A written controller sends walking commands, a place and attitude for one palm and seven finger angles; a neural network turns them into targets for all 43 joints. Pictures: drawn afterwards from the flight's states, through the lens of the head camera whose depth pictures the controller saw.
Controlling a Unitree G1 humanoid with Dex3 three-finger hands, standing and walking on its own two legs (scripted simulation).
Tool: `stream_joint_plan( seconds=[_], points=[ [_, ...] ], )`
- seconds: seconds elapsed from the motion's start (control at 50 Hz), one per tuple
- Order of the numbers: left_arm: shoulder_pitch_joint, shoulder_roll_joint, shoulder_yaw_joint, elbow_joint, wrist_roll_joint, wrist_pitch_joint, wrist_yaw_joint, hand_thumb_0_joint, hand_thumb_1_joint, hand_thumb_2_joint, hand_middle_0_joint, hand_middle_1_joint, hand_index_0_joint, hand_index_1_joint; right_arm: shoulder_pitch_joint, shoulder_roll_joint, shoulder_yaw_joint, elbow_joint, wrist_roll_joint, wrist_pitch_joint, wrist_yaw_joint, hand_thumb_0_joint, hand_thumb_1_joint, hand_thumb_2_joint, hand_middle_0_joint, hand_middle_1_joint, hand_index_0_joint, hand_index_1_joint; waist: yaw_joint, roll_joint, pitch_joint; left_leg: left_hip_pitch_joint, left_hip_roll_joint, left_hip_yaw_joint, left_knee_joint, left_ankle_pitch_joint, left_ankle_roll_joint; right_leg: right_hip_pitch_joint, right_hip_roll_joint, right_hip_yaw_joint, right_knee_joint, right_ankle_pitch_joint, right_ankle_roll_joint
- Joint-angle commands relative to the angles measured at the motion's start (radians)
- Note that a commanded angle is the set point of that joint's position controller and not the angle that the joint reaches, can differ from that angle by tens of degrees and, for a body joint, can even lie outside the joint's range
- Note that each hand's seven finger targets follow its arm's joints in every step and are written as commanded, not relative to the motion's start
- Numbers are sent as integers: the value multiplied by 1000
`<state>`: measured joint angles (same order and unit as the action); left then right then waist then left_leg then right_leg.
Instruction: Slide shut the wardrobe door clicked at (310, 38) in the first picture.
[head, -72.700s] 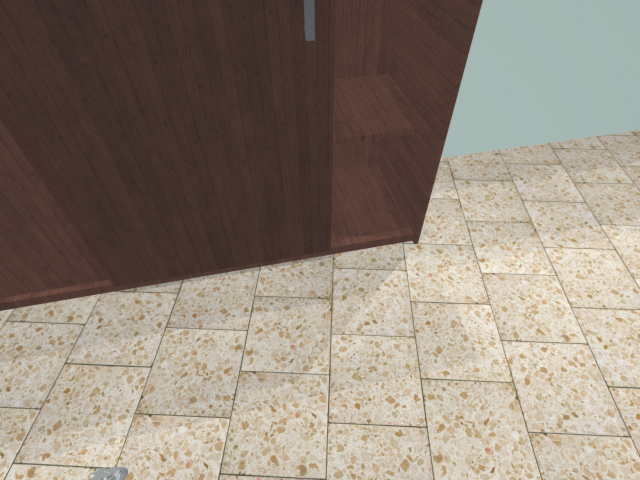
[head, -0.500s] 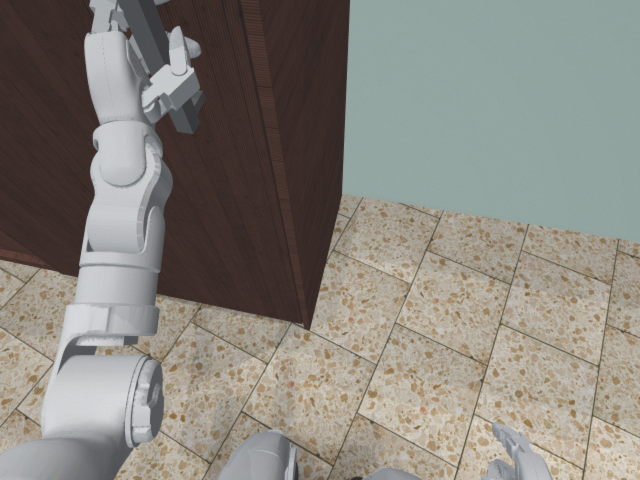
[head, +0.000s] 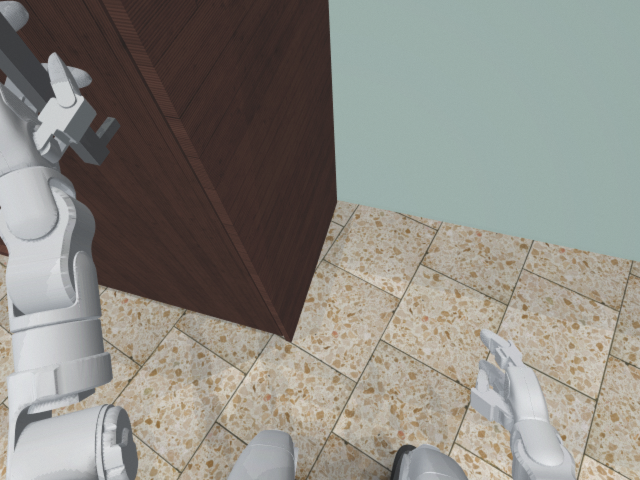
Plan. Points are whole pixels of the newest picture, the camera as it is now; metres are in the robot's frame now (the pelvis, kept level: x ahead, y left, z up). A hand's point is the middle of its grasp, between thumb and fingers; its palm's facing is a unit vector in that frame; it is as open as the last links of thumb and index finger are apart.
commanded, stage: step sideways, sliding the door along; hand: left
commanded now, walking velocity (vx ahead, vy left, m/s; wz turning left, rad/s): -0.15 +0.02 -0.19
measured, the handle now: (45, 66) +0.41 +0.32 +0.24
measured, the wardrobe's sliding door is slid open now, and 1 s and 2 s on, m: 0.00 0.00 0.00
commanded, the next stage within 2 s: none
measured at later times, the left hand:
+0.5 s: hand (81, 99) +0.38 +0.28 +0.22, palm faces +0.66 -0.75 +0.00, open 7.0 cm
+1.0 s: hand (70, 91) +0.39 +0.29 +0.23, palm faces +0.77 -0.61 -0.16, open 6.6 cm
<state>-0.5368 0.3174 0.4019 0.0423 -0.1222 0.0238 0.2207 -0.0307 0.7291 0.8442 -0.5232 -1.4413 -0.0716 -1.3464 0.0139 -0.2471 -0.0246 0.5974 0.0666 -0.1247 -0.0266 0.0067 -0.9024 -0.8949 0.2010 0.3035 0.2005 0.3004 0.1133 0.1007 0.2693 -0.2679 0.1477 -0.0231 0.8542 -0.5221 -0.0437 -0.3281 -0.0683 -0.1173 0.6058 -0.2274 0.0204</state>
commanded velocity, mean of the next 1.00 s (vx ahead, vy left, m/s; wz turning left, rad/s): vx -0.19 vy -0.07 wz -0.30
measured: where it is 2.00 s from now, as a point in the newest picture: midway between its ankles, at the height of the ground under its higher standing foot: (349, 393)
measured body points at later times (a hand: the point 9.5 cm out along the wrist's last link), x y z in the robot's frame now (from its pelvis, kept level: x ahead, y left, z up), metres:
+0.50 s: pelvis +0.12 +0.01 +0.02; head +0.18 +0.02 +0.46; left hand +0.34 +0.32 +0.22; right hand +0.35 -0.17 -0.07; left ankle +0.00 +0.11 -0.70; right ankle +0.08 -0.13 -0.70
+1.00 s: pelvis +0.35 +0.07 +0.04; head +0.37 +0.08 +0.49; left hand +0.34 +0.32 +0.24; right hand +0.60 -0.05 -0.03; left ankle +0.14 +0.11 -0.62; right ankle +0.32 -0.06 -0.68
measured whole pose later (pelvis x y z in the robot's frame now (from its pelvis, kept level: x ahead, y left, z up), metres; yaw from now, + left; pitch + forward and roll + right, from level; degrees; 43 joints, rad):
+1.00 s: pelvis +0.35 +0.07 +0.04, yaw +23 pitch +5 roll -2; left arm 0.92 0.17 0.08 -0.83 -0.07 -0.35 0.24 -0.07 0.65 0.80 -0.49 -1.50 -0.21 -1.35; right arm 0.32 -0.23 -0.02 0.52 -0.02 -0.30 -0.02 0.01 -0.90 -0.90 0.20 0.30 0.20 0.30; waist 0.13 0.04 -0.04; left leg -0.27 0.14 0.08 1.03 -0.52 -0.05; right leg -0.29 0.10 0.03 0.64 0.13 -0.06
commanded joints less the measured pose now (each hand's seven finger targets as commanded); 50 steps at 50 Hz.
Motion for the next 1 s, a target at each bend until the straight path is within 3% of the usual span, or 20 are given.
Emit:
stream_joint_plan(
  seconds=[0.0, 0.04, 0.08, 0.18, 0.38, 0.44, 0.5, 0.66, 0.68, 0.7, 0.78, 0.8, 0.84, 0.86, 0.88, 0.9, 0.92, 0.94, 0.96, 0.98],
  points=[
    [-293, -4, -365, -612, 38, -198, -100, 0, 900, 900, -450, -1400, -450, -1400, 21, -39, -9, -110, -2, -52, -35, 0, -900, -900, 200, 300, 200, 300, -158, -217, -667, 59, -55, 56, -368, 322, 40, 407, -170, 173, 97, 1004, -94],
    [-280, -61, -407, -666, 30, -210, -118, 0, 900, 900, -450, -1400, -450, -1400, 0, -107, -62, -155, -9, -47, -11, 0, -900, -900, 200, 300, 200, 300, -114, 55, -706, 448, 238, -111, -361, 1156, 147, -26, 2, 88, 194, 96, 6],
    [-353, -105, -468, -767, 42, -234, -133, 0, 900, 900, -450, -1400, -450, -1400, -3, -69, -55, -186, -16, -77, 19, 0, -900, -900, 200, 300, 200, 300, -129, 246, -652, 556, 238, -46, -346, 1283, 171, -160, 32, 97, 274, -243, -8],
    [-147, -130, -508, -754, 72, -203, -125, 0, 900, 900, -450, -1400, -450, -1400, 49, -84, -48, -185, -11, -113, 49, 0, -900, -900, 200, 300, 200, 300, -134, 215, -564, 622, 129, 129, -226, 1472, 83, -93, 95, -5, 12, 2, -11],
    [150, -165, -567, -963, 78, -195, -109, 0, 900, 900, -450, -1400, -450, -1400, 47, -60, -25, -202, -19, -84, 28, 0, -900, -900, 200, 300, 200, 300, -149, -9, -587, 349, 85, 163, -153, 1082, 45, 114, -23, 132, 4, 719, -28],
    [255, -231, -645, -1031, 81, -220, -124, 0, 900, 900, -450, -1400, -450, -1400, 30, -48, -21, -228, -21, -80, 38, 0, -900, -900, 200, 300, 200, 300, -136, 121, -532, 465, 155, 163, -253, 1316, 62, -46, 41, 62, 43, 189, -10],
    [366, -277, -724, -1039, 92, -242, -145, 0, 900, 900, -450, -1400, -450, -1400, 52, -47, -23, -261, -22, -92, 56, 0, -900, -900, 200, 300, 200, 300, -128, 152, -497, 551, 185, 218, -218, 1426, 68, -166, 68, 19, 36, 2, -16],
    [666, -352, -869, -1193, 127, -336, -174, 0, 900, 900, -450, -1400, -450, -1400, 91, -50, -6, -295, -24, -129, 85, 0, -900, -900, 200, 300, 200, 300, -146, 78, -523, 506, 120, 284, 56, 1642, 51, -135, 117, -42, -111, 353, -5],
    [664, -117, -609, -1127, 142, -349, -146, 0, 900, 900, -450, -1400, -450, -1400, 119, -84, -33, -241, -32, -120, 72, 0, -900, -900, 200, 300, 200, 300, -144, 60, -526, 409, 126, 264, 13, 1654, 13, -58, 116, -22, -23, 406, -18],
    [789, -199, -638, -1121, 140, -359, -146, 0, 900, 900, -450, -1400, -450, -1400, 105, -75, -30, -234, -46, -109, 73, 0, -900, -900, 200, 300, 200, 300, -128, 56, -491, 368, 126, 260, -14, 1662, -20, -52, 155, -36, 5, 386, -26],
    [1088, -127, -567, -1131, 167, -419, -136, 0, 900, 900, -450, -1400, -450, -1400, 126, -105, -15, -197, -46, -139, 65, 0, -900, -900, 200, 300, 200, 300, -88, 41, -362, 20, 82, 229, -185, 1350, -69, 65, 155, 47, 105, 497, -62],
    [1161, -169, -589, -1149, 157, -438, -133, 0, 900, 900, -450, -1400, -450, -1400, 141, -93, -8, -181, -47, -153, 64, 0, -900, -900, 200, 300, 200, 300, -96, 93, -301, 98, 123, 205, -349, 1423, -72, -73, 194, 45, 213, 385, -44],
    [1186, -118, -514, -1144, 168, -455, -118, 0, 900, 900, -450, -1400, -450, -1400, 214, -103, -27, -118, -86, -165, 91, 0, -900, -900, 200, 300, 200, 300, -185, 487, -233, 656, 291, 139, -416, 2274, -83, -753, 227, -105, 245, -517, 19],
    [1197, -105, -490, -1111, 188, -449, -111, 0, 900, 900, -450, -1400, -450, -1400, 264, -89, -26, -118, -85, -172, 115, 0, -900, -900, 200, 300, 200, 300, -187, 454, -240, 563, 244, 251, -218, 2274, -127, -690, 241, -198, 19, -596, -7],
    [1299, -62, -451, -1031, 202, -426, -109, 0, 900, 900, -450, -1400, -450, -1400, 229, -118, -31, -129, -59, -179, 112, 0, -900, -900, 200, 300, 200, 300, -116, 320, -305, 303, 210, 249, -10, 2274, -149, -385, 245, -110, -155, -399, -54],
    [1397, -55, -450, -1067, 184, -462, -128, 0, 900, 900, -450, -1400, -450, -1400, 188, -118, -26, -166, -44, -206, 82, 0, -900, -900, 200, 300, 200, 300, -33, 47, -375, -15, 73, 257, 359, 1521, -53, 43, 231, -28, -267, 308, -118],
    [1438, 103, -388, -1139, 173, -498, -144, 0, 900, 900, -450, -1400, -450, -1400, 67, -107, -20, -234, -17, -229, 16, 0, -900, -900, 200, 300, 200, 300, 48, -351, -441, -413, -188, 205, 618, -411, 106, 592, 27, 432, -116, 1557, -208],
    [1367, 138, -307, -1212, 174, -483, -66, 0, 900, 900, -450, -1400, -450, -1400, 68, -77, -28, -307, -59, -239, -60, 0, -900, -900, 200, 300, 200, 300, 40, -308, -326, -393, -267, -12, 346, -1276, 24, 401, -63, 676, -52, 1781, -195],
    [1275, 75, -231, -1306, 175, -460, -61, 0, 900, 900, -450, -1400, -450, -1400, 35, -74, -56, -246, -213, -231, -87, 0, -900, -900, 200, 300, 200, 300, 56, -140, -206, 93, 1, 91, -197, -38, 45, -201, 138, 431, -246, 915, 57],
    [1177, -96, -492, -1383, 77, -506, -121, 0, 900, 900, -450, -1400, -450, -1400, 151, -102, -39, -229, -136, -289, -102, 0, -900, -900, 200, 300, 200, 300, -107, -65, -270, 722, 294, -86, -395, 1345, 130, -754, 119, 333, 175, 391, 55]
  ],
)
